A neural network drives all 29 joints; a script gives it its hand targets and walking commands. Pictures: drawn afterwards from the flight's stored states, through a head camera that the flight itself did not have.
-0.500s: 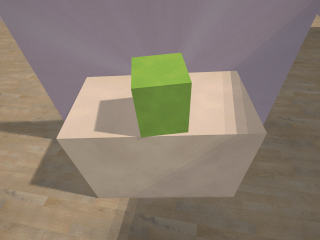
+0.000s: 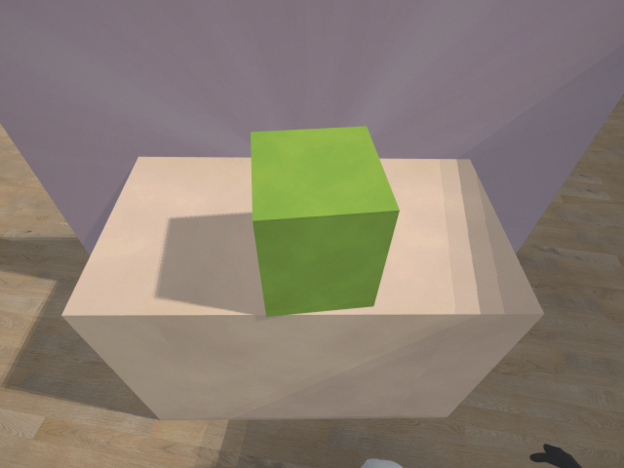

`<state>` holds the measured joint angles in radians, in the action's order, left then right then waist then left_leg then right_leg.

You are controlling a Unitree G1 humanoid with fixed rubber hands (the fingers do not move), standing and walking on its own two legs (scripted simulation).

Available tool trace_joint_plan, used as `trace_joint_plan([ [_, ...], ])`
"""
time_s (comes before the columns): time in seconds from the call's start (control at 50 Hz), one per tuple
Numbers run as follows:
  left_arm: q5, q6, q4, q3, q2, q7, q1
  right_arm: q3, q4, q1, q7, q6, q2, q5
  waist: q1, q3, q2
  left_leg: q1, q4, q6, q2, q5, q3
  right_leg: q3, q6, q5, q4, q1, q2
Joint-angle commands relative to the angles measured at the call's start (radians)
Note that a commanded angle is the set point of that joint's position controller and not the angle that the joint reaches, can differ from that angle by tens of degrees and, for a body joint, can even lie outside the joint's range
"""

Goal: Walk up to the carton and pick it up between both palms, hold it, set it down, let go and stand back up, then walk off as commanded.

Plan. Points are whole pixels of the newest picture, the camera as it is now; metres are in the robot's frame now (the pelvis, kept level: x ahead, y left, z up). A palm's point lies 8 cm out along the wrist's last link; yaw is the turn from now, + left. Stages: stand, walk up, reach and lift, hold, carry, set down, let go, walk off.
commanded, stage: walk up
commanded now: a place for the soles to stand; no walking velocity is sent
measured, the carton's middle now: (315, 223) +0.52 -0.02 -0.01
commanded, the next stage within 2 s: none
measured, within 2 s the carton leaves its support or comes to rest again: neither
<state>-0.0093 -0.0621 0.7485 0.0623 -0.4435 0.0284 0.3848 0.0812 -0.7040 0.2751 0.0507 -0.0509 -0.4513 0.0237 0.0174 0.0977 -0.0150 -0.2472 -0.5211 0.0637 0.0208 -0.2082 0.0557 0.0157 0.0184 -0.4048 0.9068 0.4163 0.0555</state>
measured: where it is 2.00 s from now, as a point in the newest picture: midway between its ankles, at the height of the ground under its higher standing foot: outside the picture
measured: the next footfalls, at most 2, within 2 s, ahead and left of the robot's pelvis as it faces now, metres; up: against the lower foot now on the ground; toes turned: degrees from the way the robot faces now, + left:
right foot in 0.12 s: +0.12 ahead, -0.12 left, +0.00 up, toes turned -2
left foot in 0.40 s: +0.10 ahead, +0.16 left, +0.00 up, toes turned +0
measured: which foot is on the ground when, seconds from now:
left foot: down 0.00-0.12, up 0.14-0.38, down 0.40-1.00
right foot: up 0.00-0.10, down 0.12-1.00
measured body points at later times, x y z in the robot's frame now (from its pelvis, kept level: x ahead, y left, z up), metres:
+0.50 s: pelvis +0.06 +0.01 -0.01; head +0.06 +0.01 +0.44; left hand +0.18 +0.34 -0.10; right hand +0.13 -0.31 -0.12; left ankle +0.06 +0.16 -0.73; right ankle +0.11 -0.13 -0.73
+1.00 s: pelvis +0.06 +0.01 +0.01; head +0.07 +0.00 +0.46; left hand +0.17 +0.34 -0.10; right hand +0.18 -0.31 -0.10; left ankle +0.06 +0.16 -0.73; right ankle +0.11 -0.13 -0.73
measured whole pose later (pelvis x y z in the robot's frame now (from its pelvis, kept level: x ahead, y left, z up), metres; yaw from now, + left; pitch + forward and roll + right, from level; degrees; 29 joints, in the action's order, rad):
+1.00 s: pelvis +0.06 +0.01 +0.01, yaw -2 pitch -3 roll +1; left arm 0.00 -0.01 1.10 0.02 -0.40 0.02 0.09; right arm 0.01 -1.06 0.06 0.00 -0.03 -0.41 0.00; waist -0.02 0.05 0.02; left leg -0.10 -0.38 -0.04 -0.03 -0.23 0.00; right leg 0.06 -0.04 -0.14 0.40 0.21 0.04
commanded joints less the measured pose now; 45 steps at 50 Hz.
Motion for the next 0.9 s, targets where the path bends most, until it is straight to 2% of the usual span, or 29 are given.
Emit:
trace_joint_plan([
  [0.0, -0.011, -0.008, -0.007, 0.045, -0.143, -0.03, 0.089, 0.036, 0.065, -0.014, -0.004, 0.013, -0.178, 0.003, -0.017, -0.043, 0.186, -0.153, 0.138, 0.169, -0.23, 0.039, -0.19, -0.061, -0.012, 0.134, -0.163, -0.138, -0.027],
  [0.04, -0.011, -0.01, 0.018, 0.048, -0.139, -0.04, 0.111, 0.028, 0.07, -0.058, -0.008, 0.03, -0.175, -0.01, -0.054, -0.079, 0.135, -0.212, 0.031, 0.128, -0.206, -0.017, -0.159, -0.072, 0.001, 0.252, -0.278, -0.255, -0.051],
  [0.06, -0.013, -0.015, 0.019, 0.05, -0.148, -0.045, 0.106, 0.016, 0.066, -0.061, -0.011, 0.037, -0.148, -0.015, -0.064, -0.088, 0.094, -0.232, -0.034, 0.091, -0.181, -0.084, -0.145, -0.046, 0.01, 0.252, -0.325, -0.291, -0.051],
  [0.08, -0.017, -0.02, 0.007, 0.052, -0.169, -0.049, 0.078, -0.001, 0.052, -0.026, -0.017, 0.042, -0.11, -0.021, -0.057, -0.096, 0.02, -0.249, -0.113, 0.049, -0.139, -0.209, -0.125, 0.062, 0.039, 0.192, -0.4, -0.304, -0.002],
  [0.1, -0.026, -0.031, -0.015, 0.057, -0.222, -0.053, 0.032, -0.017, 0.042, 0.016, -0.022, 0.046, -0.066, -0.027, -0.031, -0.085, -0.154, -0.278, -0.271, -0.011, -0.041, -0.328, -0.072, 0.38, 0.108, 0.151, -0.543, -0.245, 0.2],
  [0.12, -0.016, -0.028, -0.027, 0.062, -0.279, -0.052, -0.022, -0.003, 0.022, 0.026, -0.034, 0.06, -0.122, -0.02, -0.031, -0.059, -0.152, -0.206, -0.429, -0.036, -0.014, -0.437, -0.108, 0.563, 0.23, 0.074, -0.637, -0.08, 0.349],
  [0.14, -0.01, -0.025, -0.02, 0.062, -0.29, -0.055, -0.047, 0.013, -0.009, 0.026, -0.041, 0.068, -0.174, -0.019, -0.035, -0.022, -0.124, -0.195, -0.489, -0.041, -0.036, -0.416, -0.154, 0.577, 0.271, 0.085, -0.611, -0.052, 0.344],
  [0.16, -0.008, -0.024, -0.022, 0.055, -0.26, -0.058, -0.061, 0.01, -0.018, 0.024, -0.042, 0.069, -0.17, -0.022, -0.029, -0.012, -0.096, -0.214, -0.491, -0.042, -0.039, -0.355, -0.185, 0.491, 0.249, 0.177, -0.571, -0.073, 0.289],
  [0.18, -0.008, -0.022, -0.015, 0.046, -0.24, -0.06, -0.078, 0.009, -0.029, 0.038, -0.044, 0.068, -0.156, -0.024, -0.021, -0.026, -0.113, -0.212, -0.487, -0.042, -0.034, -0.323, -0.181, 0.395, 0.215, 0.239, -0.541, -0.092, 0.238],
  [0.22, -0.013, -0.012, -0.01, 0.045, -0.224, -0.052, -0.098, 0.009, -0.059, 0.065, -0.044, 0.06, -0.149, -0.025, -0.016, -0.085, -0.18, -0.172, -0.438, -0.054, -0.029, -0.311, -0.134, 0.289, 0.179, 0.27, -0.499, -0.142, 0.178],
  [0.26, -0.018, 0.0, -0.006, 0.04, -0.205, -0.044, -0.113, -0.001, -0.087, 0.052, -0.042, 0.052, -0.128, -0.028, -0.03, -0.112, -0.198, -0.14, -0.311, -0.064, -0.027, -0.318, -0.08, 0.227, 0.164, 0.268, -0.477, -0.174, 0.14],
  [0.3, -0.017, 0.015, 0.004, 0.041, -0.211, -0.039, -0.127, -0.004, -0.103, 0.02, -0.045, 0.041, -0.118, -0.026, -0.045, -0.119, -0.205, -0.086, -0.186, -0.067, -0.016, -0.271, -0.044, 0.202, 0.159, 0.277, -0.439, -0.171, 0.125],
  [0.34, -0.003, 0.035, 0.012, 0.034, -0.2, -0.035, -0.167, -0.002, -0.137, 0.04, -0.053, 0.026, -0.108, -0.02, -0.017, -0.13, -0.159, 0.033, 0.015, -0.062, 0.001, -0.102, -0.005, 0.16, 0.133, 0.301, -0.364, -0.124, 0.107],
  [0.36, 0.004, 0.042, 0.014, 0.025, -0.174, -0.031, -0.181, 0.002, -0.148, 0.034, -0.06, 0.018, -0.118, -0.01, -0.013, -0.135, -0.132, 0.08, 0.051, -0.055, -0.011, -0.047, -0.037, 0.155, 0.101, 0.294, -0.334, -0.087, 0.099],
  [0.38, 0.013, 0.046, 0.016, 0.012, -0.132, -0.028, -0.185, 0.005, -0.14, 0.002, -0.065, 0.01, -0.147, 0.002, -0.021, -0.127, -0.055, 0.088, 0.1, -0.029, -0.097, -0.05, -0.174, 0.14, 0.059, 0.248, -0.284, -0.034, 0.072],
  [0.4, 0.018, 0.054, 0.032, 0.006, -0.097, -0.025, -0.185, 0.006, -0.117, -0.086, -0.065, 0.001, -0.197, -0.001, -0.056, -0.086, 0.078, -0.012, 0.169, 0.029, -0.243, -0.096, -0.399, 0.087, 0.004, 0.09, -0.245, -0.016, -0.015],
  [0.42, 0.011, 0.058, 0.069, 0.018, -0.134, -0.031, -0.195, 0.005, -0.122, -0.137, -0.059, 0.001, -0.226, -0.014, -0.062, -0.049, 0.099, -0.169, 0.155, 0.091, -0.289, -0.103, -0.389, 0.053, -0.001, -0.025, -0.238, -0.157, -0.022],
  [0.44, 0.007, 0.053, 0.085, 0.016, -0.129, -0.028, -0.19, -0.007, -0.125, -0.166, -0.055, 0.0, -0.195, -0.012, -0.077, -0.034, 0.068, -0.189, 0.12, 0.068, -0.243, -0.066, -0.308, 0.058, 0.007, 0.031, -0.307, -0.213, -0.015],
  [0.46, 0.006, 0.046, 0.098, 0.015, -0.136, -0.025, -0.195, -0.019, -0.136, -0.171, -0.055, 0.0, -0.171, -0.02, -0.069, -0.049, 0.045, -0.138, 0.08, 0.022, -0.181, -0.029, -0.221, 0.088, 0.022, 0.183, -0.363, -0.213, 0.007],
  [0.48, 0.007, 0.041, 0.108, 0.017, -0.15, -0.023, -0.227, -0.025, -0.151, -0.155, -0.058, 0.001, -0.158, -0.025, -0.047, -0.069, 0.055, -0.101, 0.076, -0.009, -0.144, -0.011, -0.191, 0.117, 0.033, 0.285, -0.376, -0.214, 0.026],
  [0.5, 0.01, 0.04, 0.117, 0.015, -0.155, -0.022, -0.242, -0.027, -0.168, -0.134, -0.058, 0.001, -0.161, -0.028, -0.038, -0.074, 0.093, -0.092, 0.095, -0.02, -0.139, -0.03, -0.186, 0.122, 0.038, 0.313, -0.388, -0.221, 0.035],
  [0.54, 0.013, 0.04, 0.14, 0.006, -0.152, -0.021, -0.26, -0.031, -0.191, -0.135, -0.058, 0.001, -0.156, -0.027, -0.034, -0.076, 0.103, -0.059, 0.131, -0.023, -0.145, -0.036, -0.191, 0.115, 0.035, 0.318, -0.391, -0.217, 0.032],
  [0.64, 0.019, 0.044, 0.203, -0.007, -0.131, -0.016, -0.288, -0.038, -0.223, -0.178, -0.06, -0.001, -0.153, -0.027, -0.033, -0.106, 0.085, 0.019, 0.153, -0.03, -0.154, 0.081, -0.167, 0.103, 0.021, 0.368, -0.451, -0.252, 0.029],
  [0.88, 0.012, 0.039, 0.306, -0.018, -0.129, -0.016, -0.336, -0.041, -0.303, -0.246, -0.056, 0.008, -0.143, -0.024, -0.024, -0.111, 0.007, 0.122, 0.216, -0.045, -0.141, 0.047, -0.137, 0.114, 0.004, 0.359, -0.559, -0.242, 0.052],
])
